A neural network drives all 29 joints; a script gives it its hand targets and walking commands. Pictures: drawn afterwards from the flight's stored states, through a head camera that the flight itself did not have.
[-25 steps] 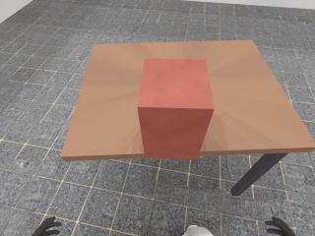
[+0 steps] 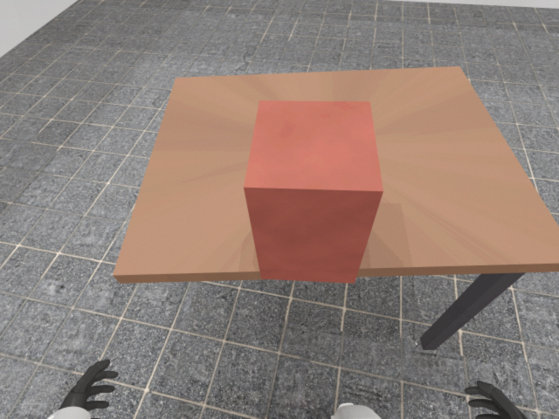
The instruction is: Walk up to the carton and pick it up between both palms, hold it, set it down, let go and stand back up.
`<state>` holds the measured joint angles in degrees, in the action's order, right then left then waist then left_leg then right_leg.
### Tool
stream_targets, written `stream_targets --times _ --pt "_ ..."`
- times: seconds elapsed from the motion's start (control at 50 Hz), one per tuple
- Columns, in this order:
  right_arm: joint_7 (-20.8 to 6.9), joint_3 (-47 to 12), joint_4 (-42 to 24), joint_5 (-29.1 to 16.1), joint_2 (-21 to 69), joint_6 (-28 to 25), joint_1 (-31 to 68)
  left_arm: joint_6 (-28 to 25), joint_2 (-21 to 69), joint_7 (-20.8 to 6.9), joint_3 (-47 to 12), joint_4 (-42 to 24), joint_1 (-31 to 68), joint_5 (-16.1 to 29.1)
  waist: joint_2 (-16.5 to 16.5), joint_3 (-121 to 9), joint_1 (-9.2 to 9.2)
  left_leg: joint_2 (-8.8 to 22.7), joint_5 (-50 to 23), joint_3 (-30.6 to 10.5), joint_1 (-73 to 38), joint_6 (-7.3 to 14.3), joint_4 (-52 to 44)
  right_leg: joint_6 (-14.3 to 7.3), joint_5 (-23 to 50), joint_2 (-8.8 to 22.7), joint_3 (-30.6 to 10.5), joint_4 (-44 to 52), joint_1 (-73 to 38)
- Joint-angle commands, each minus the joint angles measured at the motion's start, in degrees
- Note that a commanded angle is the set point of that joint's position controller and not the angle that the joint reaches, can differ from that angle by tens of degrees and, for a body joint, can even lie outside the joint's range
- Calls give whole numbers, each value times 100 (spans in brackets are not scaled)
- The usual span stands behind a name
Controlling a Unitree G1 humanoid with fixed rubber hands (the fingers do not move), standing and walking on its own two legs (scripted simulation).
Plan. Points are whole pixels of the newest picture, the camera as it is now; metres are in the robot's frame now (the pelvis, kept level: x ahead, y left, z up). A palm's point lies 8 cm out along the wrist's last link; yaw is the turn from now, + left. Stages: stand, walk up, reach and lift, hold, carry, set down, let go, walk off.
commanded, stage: reach and lift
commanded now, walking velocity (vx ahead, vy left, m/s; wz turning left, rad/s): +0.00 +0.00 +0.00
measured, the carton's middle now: (310, 198) +0.43 -0.04 +0.04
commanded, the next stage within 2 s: none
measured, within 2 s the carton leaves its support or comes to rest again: neither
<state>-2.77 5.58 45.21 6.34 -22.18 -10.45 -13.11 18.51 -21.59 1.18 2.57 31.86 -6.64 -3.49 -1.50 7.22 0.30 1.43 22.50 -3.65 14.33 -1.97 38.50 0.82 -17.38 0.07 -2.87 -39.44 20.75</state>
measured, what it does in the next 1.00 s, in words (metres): stands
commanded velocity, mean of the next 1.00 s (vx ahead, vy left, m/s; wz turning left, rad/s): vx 0.00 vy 0.00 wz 0.00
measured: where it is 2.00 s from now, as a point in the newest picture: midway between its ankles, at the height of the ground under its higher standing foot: outside the picture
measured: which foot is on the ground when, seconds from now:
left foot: down 0.00-1.00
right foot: down 0.00-1.00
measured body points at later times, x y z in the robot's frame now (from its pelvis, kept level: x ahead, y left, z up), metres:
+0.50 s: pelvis -0.01 +0.02 +0.02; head +0.01 +0.02 +0.46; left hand +0.19 +0.29 -0.04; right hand +0.15 -0.27 -0.06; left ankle -0.01 +0.16 -0.72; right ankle +0.05 -0.13 -0.72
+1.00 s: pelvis +0.01 +0.01 +0.02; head +0.04 +0.00 +0.47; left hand +0.25 +0.23 +0.00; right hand +0.21 -0.25 -0.03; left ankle -0.01 +0.16 -0.72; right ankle +0.05 -0.13 -0.72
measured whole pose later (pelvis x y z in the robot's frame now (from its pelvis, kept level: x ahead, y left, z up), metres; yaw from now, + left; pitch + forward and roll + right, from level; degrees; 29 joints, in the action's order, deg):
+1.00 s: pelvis +0.01 +0.01 +0.02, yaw +0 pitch -2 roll +0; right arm -0.6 5.6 30.5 -0.6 -14.9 -16.1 -10.9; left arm 5.0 -10.9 3.2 0.4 14.4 -7.1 2.6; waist -1.7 6.4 0.3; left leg 2.0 16.0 -3.6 6.4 -2.0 24.8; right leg 1.3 -9.6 0.1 -2.8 -23.6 11.6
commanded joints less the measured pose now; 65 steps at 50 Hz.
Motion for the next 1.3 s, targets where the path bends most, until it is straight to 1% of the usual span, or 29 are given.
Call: stream_targets --times 0.0,0.02,0.04,0.06,0.12,0.18,0.24,0.26,0.32,0.36,0.4,0.42,0.46,0.48,0.56,0.62,0.68,0.7,0.74,0.8,0.82,0.86,0.88,0.94,0.98,1.06,1.1,1.18,1.28 --pt "102 828 61 232 -671 -455 520 431 -696 -26 475 -967 703 -243 336 -441 -38 268 -101 1111 2427 415 -873 -222 1296 -147 439 81 -2661" --pt "156 722 -147 160 -562 -520 476 384 -775 -74 528 -1060 648 -158 782 -713 -81 76 -523 1068 1531 313 -665 -172 1544 -49 394 371 -2218" --pt "206 579 -356 36 -499 -553 464 325 -771 -92 493 -1096 555 -80 1023 -857 -111 -48 -728 1029 913 240 -591 -140 1740 3 361 584 -1940" --pt "234 551 -528 -36 -505 -592 431 250 -810 -80 516 -1174 508 -13 1095 -1028 -144 -84 -857 1008 567 198 -589 -88 1861 -12 386 695 -1928" --pt "246 512 -840 -208 -401 -738 333 9 -804 -52 577 -1436 258 217 924 -1396 -110 -166 -1383 966 108 141 -770 -39 2493 18 417 899 -2115" --pt "267 396 -957 -352 -301 -852 145 -216 -589 -43 538 -1570 -40 293 947 -1518 -76 -262 -1573 977 -58 155 -1024 -15 2935 42 370 1091 -2371" --pt "263 299 -1056 -461 -241 -867 67 -320 -408 -40 470 -1560 -249 343 892 -1401 -30 -294 -1532 1013 -188 190 -1335 -1 2654 -13 358 1379 -2456" --pt "252 322 -1072 -489 -216 -851 62 -320 -294 -42 361 -1490 -276 346 921 -1245 -83 -299 -1411 998 -257 207 -1468 8 2410 -55 400 1495 -2407" --pt "176 338 -1043 -506 -217 -783 184 -331 -60 9 184 -1499 -234 373 721 -971 -109 -255 -1146 930 -300 197 -1741 -89 1556 -181 491 1696 -2355" --pt "106 404 -1270 -467 -194 -771 362 -367 55 101 88 -1759 1 451 424 -1029 -127 -122 -784 902 -33 223 -1954 -123 1152 -287 561 1655 -2435" --pt "39 456 -1286 -444 -180 -728 409 -410 160 166 57 -1771 49 458 235 -930 -119 12 -341 855 479 369 -2222 -109 1037 -378 596 1441 -2813" --pt "12 472 -1277 -491 -199 -697 449 -438 239 194 16 -1783 88 474 39 -958 -125 76 -121 844 674 419 -2336 -116 1039 -396 602 1347 -3001" --pt "-24 540 -1402 -401 -212 -681 621 -553 323 248 -51 -1963 245 482 -89 -1033 -129 196 202 801 1225 483 -2520 -86 996 -494 637 1115 -3367" --pt "-40 527 -1406 -407 -194 -692 590 -603 386 288 -77 -1970 275 475 -179 -1051 -77 215 291 827 1373 497 -2570 -85 972 -496 588 1098 -3480" --pt "-23 508 -1739 -415 -189 -653 743 -745 452 331 -210 -2090 322 531 -46 -1102 -120 150 223 810 1360 491 -2591 -57 1051 -453 530 1120 -3499" --pt "30 408 -1875 -468 -95 -617 732 -791 455 295 -226 -1968 265 542 216 -1069 -98 -2 114 844 1055 471 -2503 -54 868 -328 430 1354 -3273" --pt "112 257 -2151 -509 177 -580 738 -869 422 274 -196 -2083 372 591 489 -1072 -47 -180 -96 884 660 445 -2374 -32 704 -188 333 1641 -2910" --pt "119 238 -2173 -514 212 -585 655 -925 471 286 -239 -2204 383 604 502 -1129 -108 -190 -150 865 508 408 -2378 -43 756 -175 340 1712 -2907" --pt "183 102 -2364 -609 425 -598 603 -1018 437 252 -196 -2256 382 676 765 -1173 -70 -335 -469 913 61 364 -2213 -25 816 -57 277 1917 -2571" --pt "221 34 -2622 -659 546 -647 559 -1222 553 254 -279 -2412 328 763 721 -1371 -135 -369 -692 906 -282 306 -2180 1 1078 -35 261 2017 -2438" --pt "227 -50 -2702 -707 661 -664 529 -1275 563 253 -250 -2407 337 788 754 -1367 -85 -382 -751 912 -278 318 -2171 15 1171 -21 230 2029 -2460" --pt "251 -57 -2682 -760 651 -679 397 -1374 640 233 -295 -2473 165 766 684 -1400 -128 -366 -899 870 -388 279 -2210 11 1434 -47 234 2045 -2527" --pt "273 -111 -2723 -791 676 -707 390 -1426 647 222 -294 -2492 120 768 666 -1479 -77 -372 -991 891 -361 255 -2189 0 1534 -30 204 2038 -2626" --pt "322 -179 -2798 -909 752 -812 279 -1593 788 185 -353 -2576 -44 762 614 -1541 -88 -380 -1380 840 -466 187 -2153 29 2003 -57 211 2019 -2740" --pt "324 -260 -2979 -993 782 -942 275 -1743 872 187 -409 -2708 -139 748 638 -1689 -53 -375 -1690 823 -542 130 -2073 13 2355 -94 207 1998 -2804" --pt "303 -358 -2937 -1183 788 -1109 23 -1974 1159 212 -539 -2843 -434 672 481 -1770 -83 -341 -2249 728 -784 -1 -1966 -65 2655 -187 236 1996 -2811" --pt "285 -364 -2894 -1271 771 -1169 45 -2067 1248 246 -648 -2933 -447 651 359 -1765 -94 -325 -2528 681 -916 -85 -1924 -125 2729 -234 255 2039 -2745" --pt "215 -271 -2939 -1393 669 -1238 187 -2220 1468 391 -872 -3212 -368 647 160 -1734 -134 -266 -2594 612 -1162 -172 -1891 -219 2245 -339 342 2145 -2371" --pt "129 -259 -3086 -1648 630 -1197 383 -2346 1679 563 -1082 -3341 -275 715 163 -1570 -94 -209 -2457 543 -1119 -167 -1922 -292 1999 -365 326 2154 -2183"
